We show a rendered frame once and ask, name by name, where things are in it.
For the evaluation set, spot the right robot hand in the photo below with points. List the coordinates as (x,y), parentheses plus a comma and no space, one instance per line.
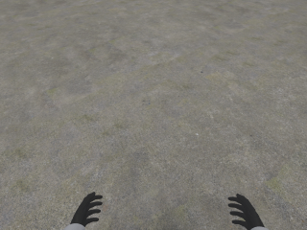
(249,214)

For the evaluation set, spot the left robot hand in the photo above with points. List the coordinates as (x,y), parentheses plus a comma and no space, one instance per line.
(82,213)

